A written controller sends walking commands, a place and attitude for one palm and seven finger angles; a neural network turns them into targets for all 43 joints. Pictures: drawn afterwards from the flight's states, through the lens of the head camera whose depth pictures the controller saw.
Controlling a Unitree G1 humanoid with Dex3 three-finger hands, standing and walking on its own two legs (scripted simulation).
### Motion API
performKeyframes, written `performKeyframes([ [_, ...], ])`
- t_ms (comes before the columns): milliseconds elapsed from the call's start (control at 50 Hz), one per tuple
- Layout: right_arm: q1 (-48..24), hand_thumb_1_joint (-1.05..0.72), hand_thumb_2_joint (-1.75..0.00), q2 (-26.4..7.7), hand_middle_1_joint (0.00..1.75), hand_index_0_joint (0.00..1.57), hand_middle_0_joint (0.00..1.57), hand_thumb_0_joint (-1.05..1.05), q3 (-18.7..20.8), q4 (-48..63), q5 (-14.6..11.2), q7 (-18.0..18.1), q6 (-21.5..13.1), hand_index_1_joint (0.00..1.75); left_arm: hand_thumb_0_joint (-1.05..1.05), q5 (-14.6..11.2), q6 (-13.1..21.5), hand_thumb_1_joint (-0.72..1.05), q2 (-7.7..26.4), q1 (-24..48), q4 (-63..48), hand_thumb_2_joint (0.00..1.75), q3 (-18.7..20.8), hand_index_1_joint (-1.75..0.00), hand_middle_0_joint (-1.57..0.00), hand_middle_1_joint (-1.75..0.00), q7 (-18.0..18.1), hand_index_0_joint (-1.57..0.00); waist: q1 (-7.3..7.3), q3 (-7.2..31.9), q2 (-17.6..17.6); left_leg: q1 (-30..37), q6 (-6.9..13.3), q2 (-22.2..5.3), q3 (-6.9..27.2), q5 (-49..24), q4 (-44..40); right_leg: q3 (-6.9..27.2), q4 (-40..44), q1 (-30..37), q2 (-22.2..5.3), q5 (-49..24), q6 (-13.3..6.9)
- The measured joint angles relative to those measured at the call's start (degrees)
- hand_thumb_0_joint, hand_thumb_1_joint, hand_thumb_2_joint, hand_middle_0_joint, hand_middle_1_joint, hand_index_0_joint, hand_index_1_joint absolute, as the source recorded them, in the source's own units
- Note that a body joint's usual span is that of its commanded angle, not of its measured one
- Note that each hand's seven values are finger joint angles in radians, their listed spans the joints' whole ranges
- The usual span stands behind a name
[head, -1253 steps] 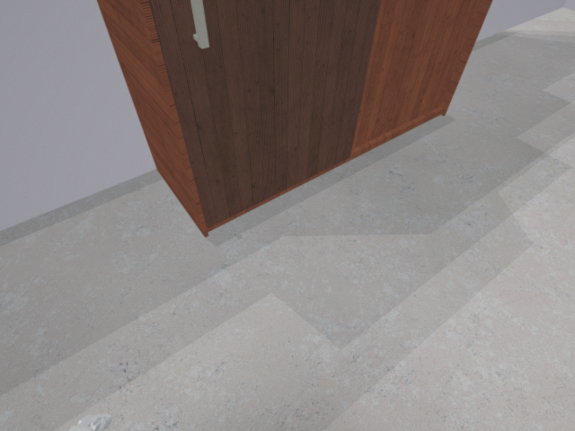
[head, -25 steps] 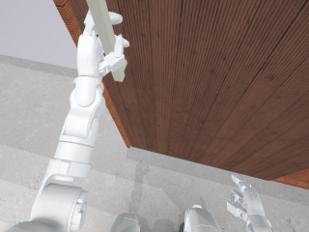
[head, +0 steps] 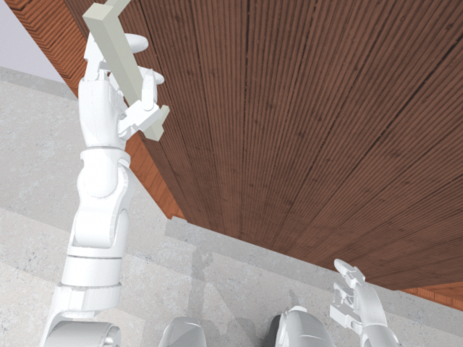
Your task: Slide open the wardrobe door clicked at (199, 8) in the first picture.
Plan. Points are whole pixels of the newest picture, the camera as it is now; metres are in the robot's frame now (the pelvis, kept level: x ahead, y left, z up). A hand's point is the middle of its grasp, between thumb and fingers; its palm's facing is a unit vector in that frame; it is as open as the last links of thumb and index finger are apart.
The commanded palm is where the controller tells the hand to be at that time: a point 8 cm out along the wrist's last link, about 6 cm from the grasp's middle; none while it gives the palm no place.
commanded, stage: step sideways, sliding the door along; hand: left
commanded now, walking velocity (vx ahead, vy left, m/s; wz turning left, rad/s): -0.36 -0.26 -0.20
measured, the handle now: (141, 77) +0.41 +0.22 +0.17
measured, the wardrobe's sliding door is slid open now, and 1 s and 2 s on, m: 0.08 0.39 0.67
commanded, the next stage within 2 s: none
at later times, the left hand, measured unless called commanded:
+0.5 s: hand (248, 132) +0.36 +0.06 +0.17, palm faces +0.20 -0.98 -0.05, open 6.6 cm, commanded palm +0.32 +0.04 +0.16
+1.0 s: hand (391, 176) +0.33 -0.10 +0.17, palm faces +0.02 -1.00 -0.02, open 6.7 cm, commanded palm +0.30 -0.10 +0.16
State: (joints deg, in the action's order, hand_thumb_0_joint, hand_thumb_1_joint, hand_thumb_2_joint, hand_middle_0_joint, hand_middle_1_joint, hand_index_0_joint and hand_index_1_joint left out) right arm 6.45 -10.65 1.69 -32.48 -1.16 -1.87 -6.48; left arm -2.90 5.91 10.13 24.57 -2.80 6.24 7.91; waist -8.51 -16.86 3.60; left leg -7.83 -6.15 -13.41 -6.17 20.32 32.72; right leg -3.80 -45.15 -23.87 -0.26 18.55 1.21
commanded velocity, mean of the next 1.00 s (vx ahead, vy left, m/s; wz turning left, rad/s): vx -0.25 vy -0.27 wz -0.15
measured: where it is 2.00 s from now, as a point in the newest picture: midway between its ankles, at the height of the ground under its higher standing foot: outside the picture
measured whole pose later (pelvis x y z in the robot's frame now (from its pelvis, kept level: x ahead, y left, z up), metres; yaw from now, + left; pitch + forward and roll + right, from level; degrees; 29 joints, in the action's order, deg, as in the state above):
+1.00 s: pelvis -0.04 -0.19 +0.00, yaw -7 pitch -1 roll -2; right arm 6.5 -11.6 2.1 -33.1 -0.6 -1.9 -5.4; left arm -1.8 5.2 6.3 17.6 -8.0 0.6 7.8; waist -5.1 -13.8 1.4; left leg -13.1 -3.6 -9.8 -6.7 17.2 32.7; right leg -1.4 -63.5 -31.3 0.0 24.6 1.5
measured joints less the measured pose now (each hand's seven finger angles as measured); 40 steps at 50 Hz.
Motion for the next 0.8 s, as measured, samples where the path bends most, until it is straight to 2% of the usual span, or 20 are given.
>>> performKeyframes([
  [60,0.9,-0.91,-0.89,1.6,0.3,0.2,0.2,0.02,-1.6,0.1,-0.3,-0.2,-0.4,0.3,-0.02,-0.9,-0.4,0.7,1.0,-1.3,-0.2,0.84,1.1,-1.34,-0.45,-1.4,-0.1,-0.19,0.21,1.0,-0.2,-0.1,-1.5,-1.9,-0.6,1.5,2.9,-0.8,7.0,4.6,-0.2,-6.3,-0.1],
  [80,0.4,-0.91,-0.89,1.8,0.3,0.2,0.2,0.02,-2.0,-0.2,-0.4,-0.2,-0.5,0.3,-0.03,-1.1,-0.4,0.69,1.1,-1.5,-0.2,0.84,1.8,-1.34,-0.45,-1.4,0.0,-0.19,0.48,1.1,0.3,-0.8,-1.6,-2.9,-0.5,2.0,4.8,-1.6,7.7,5.7,0.3,-4.0,-1.2],
  [100,-0.5,-0.91,-0.89,1.6,0.3,0.2,0.2,0.02,-2.3,-0.6,-0.6,-0.1,-0.4,0.3,-0.03,-1.3,-0.1,0.69,0.9,-1.8,-0.4,0.84,2.5,-1.34,-0.45,-1.4,0.3,-0.19,1.09,1.0,1.1,-2.4,-0.7,-3.9,0.2,0.9,7.4,-2.6,7.6,5.9,0.9,-2.0,-2.3],
  [120,-1.8,-0.91,-0.89,1.2,0.3,0.2,0.2,0.02,-2.5,-1.0,-0.8,0.1,-0.2,0.3,-0.03,-1.4,0.1,0.69,0.6,-2.4,-0.9,0.84,3.2,-1.34,-0.45,-1.4,0.6,-0.19,1.55,1.0,1.4,-4.8,0.2,-2.8,1.8,2.9,11.5,-2.9,7.3,5.3,1.0,-1.0,-3.3],
  [180,-5.7,-0.91,-0.89,-0.2,0.3,0.2,0.2,0.02,-1.9,-2.2,-0.6,1.2,-0.5,0.3,-0.03,-1.9,0.2,0.69,-0.4,-5.5,-4.3,0.83,4.3,-1.35,-0.45,-1.4,1.6,-0.18,2.59,0.9,0.4,-10.9,1.8,5.6,5.5,14.6,21.2,-1.6,8.4,2.7,0.0,-5.2,-5.1],
  [220,-7.0,-0.91,-0.89,-1.1,0.3,0.2,0.2,0.02,-1.5,-1.9,-0.6,1.5,-0.7,0.3,-0.02,-1.9,0.2,0.71,-1.4,-7.2,-6.9,0.82,3.8,-1.36,-0.45,-1.4,2.2,-0.18,3.55,0.6,-0.7,-12.4,2.1,9.4,4.5,14.8,18.5,-0.8,10.9,2.3,-0.4,-7.4,-5.4],
  [260,-7.5,-0.91,-0.89,-1.8,0.3,0.2,0.2,0.02,-1.1,-1.2,-0.4,1.6,-0.3,0.3,-0.01,-1.2,0.6,0.72,-2.2,-8.3,-9.0,0.81,2.6,-1.37,-0.45,-1.4,2.6,-0.17,4.19,0.5,-1.5,-11.5,2.3,10.6,2.0,7.8,10.8,-0.5,11.9,1.5,-0.1,-10.1,-5.3],
  [300,-6.1,-0.91,-0.89,-2.6,0.3,0.2,0.2,0.02,-0.4,0.2,-0.2,1.4,0.3,0.3,-0.01,-0.3,0.3,0.73,-2.5,-9.1,-10.4,0.8,0.6,-1.35,-0.45,-1.4,2.2,-0.17,4.35,2.0,-0.7,-8.4,4.9,7.9,0.1,-12.8,1.3,-0.9,7.9,-0.6,1.7,-10.0,-3.5],
  [320,-5.2,-0.91,-0.89,-2.6,0.3,0.2,0.2,0.01,0.3,0.6,-0.1,1.2,0.4,0.3,-0.01,-0.1,0.3,0.73,-2.2,-8.8,-10.2,0.8,-0.8,-1.34,-0.45,-1.4,1.6,-0.16,3.77,2.3,-0.9,-7.0,5.4,7.1,-0.4,-11.2,0.5,0.0,2.8,-1.8,2.0,-4.2,-2.4],
  [360,-4.0,-0.91,-0.89,-1.9,0.3,0.19,0.2,0.01,1.3,0.9,0.1,0.4,0.5,0.3,-0.01,1.0,0.3,0.74,-2.1,-8.0,-9.9,0.8,-2.8,-1.31,-0.45,-1.4,0.8,-0.14,1.95,1.7,-2.4,-4.5,4.8,6.2,-1.7,-2.8,0.1,2.6,-6.6,-3.6,1.9,5.4,-1.2],
  [420,-2.5,-0.91,-0.89,-1.4,0.3,0.19,0.2,0.01,0.8,1.5,0.5,-0.5,-0.7,0.3,-0.01,2.5,1.1,0.74,-3.4,-8.3,-9.4,0.79,-4.5,-1.3,-0.45,-1.4,0.6,-0.14,0.61,1.1,-1.6,-1.8,2.0,3.6,-1.9,-0.6,-2.5,2.1,-11.6,-4.4,0.7,7.4,-0.3],
  [500,-1.6,-0.91,-0.89,0.5,0.3,0.19,0.2,0.02,-0.8,2.4,1.0,-0.9,-1.5,0.3,-0.01,2.5,1.3,0.74,-3.5,-10.1,-9.7,0.8,-4.5,-1.31,-0.45,-1.4,0.4,-0.15,-0.64,1.0,-0.4,1.1,0.4,0.1,-3.1,-2.1,-5.1,0.5,-5.2,-2.8,-0.7,1.9,0.6],
  [600,-1.5,-0.91,-0.89,3.0,0.3,0.2,0.2,0.01,-2.8,2.6,0.8,-0.9,-2.4,0.3,-0.02,1.1,0.7,0.74,-1.7,-11.0,-9.3,0.82,-2.6,-1.33,-0.45,-1.4,0.6,-0.13,-0.91,1.1,0.1,2.0,-2.6,-2.8,-2.9,-0.8,-1.9,-1.0,8.1,3.1,-0.6,-7.4,0.7],
  [620,-1.7,-0.9,-0.89,3.3,0.3,0.2,0.2,0.01,-3.3,2.4,0.5,-0.8,-2.4,0.3,-0.03,0.9,0.3,0.74,-1.2,-10.8,-9.1,0.82,-2.0,-1.33,-0.45,-1.4,0.7,-0.12,-0.66,1.5,-0.2,1.0,-2.2,-3.0,-2.4,0.0,0.6,-1.3,10.7,4.7,-0.7,-10.6,0.2],
  [640,-2.5,-0.9,-0.89,3.1,0.3,0.2,0.2,0.01,-3.6,1.9,0.2,-0.7,-2.1,0.3,-0.03,0.7,0.1,0.73,-1.2,-10.8,-9.0,0.83,-1.3,-1.32,-0.45,-1.4,0.9,-0.11,-0.09,1.6,0.3,-1.0,-0.4,-3.6,-1.5,0.8,4.0,-2.1,10.9,5.0,-0.4,-8.8,-1.1],
  [660,-3.9,-0.9,-0.89,2.4,0.3,0.2,0.2,0.01,-3.8,1.1,0.0,-0.3,-1.9,0.3,-0.03,0.6,0.2,0.73,-1.5,-11.0,-8.9,0.83,-0.5,-1.32,-0.45,-1.4,1.2,-0.11,0.57,1.8,0.9,-3.7,0.8,-2.9,0.7,3.9,8.3,-2.4,10.0,4.1,-0.1,-6.9,-2.3],
  [700,-6.5,-0.9,-0.89,1.1,0.3,0.2,0.2,0.02,-3.4,-0.2,0.1,0.6,-1.4,0.3,-0.03,-0.3,-0.3,0.73,-2.3,-12.0,-10.0,0.83,0.5,-1.31,-0.45,-1.4,2.0,-0.11,1.47,2.1,0.7,-9.3,2.0,2.6,4.7,12.7,17.6,-1.5,9.6,1.5,-0.7,-6.3,-3.5],
  [720,-7.5,-0.9,-0.89,0.4,0.3,0.2,0.2,0.02,-3.0,-0.7,0.1,1.0,-1.3,0.3,-0.03,-0.6,-0.7,0.74,-2.7,-12.5,-10.8,0.83,0.7,-1.31,-0.45,-1.4,2.4,-0.11,2.08,2.0,0.3,-11.5,2.3,5.5,5.6,15.0,21.1,-0.9,10.5,0.8,-1.1,-7.8,-2.8],
  [760,-8.7,-0.91,-0.89,-0.5,0.3,0.2,0.2,0.02,-2.2,-1.3,0.0,1.5,-1.1,0.3,-0.02,-0.7,-0.8,0.75,-3.5,-13.0,-12.0,0.83,0.3,-1.31,-0.45,-1.4,3.2,-0.1,3.45,1.7,-0.9,-13.7,2.5,9.8,5.2,16.1,22.0,-0.1,13.2,0.4,-1.5,-10.1,-3.3],
  [800,-8.6,-0.91,-0.89,-1.4,0.3,0.2,0.2,0.02,-1.5,-1.2,-0.1,1.7,-0.3,0.3,-0.02,0.1,-0.7,0.76,-4.1,-12.7,-12.5,0.83,-0.5,-1.31,-0.45,-1.4,3.4,-0.1,4.65,2.0,-2.2,-13.1,2.7,11.8,3.0,11.5,14.8,0.2,15.0,-0.3,-1.7,-11.8,-3.9],
])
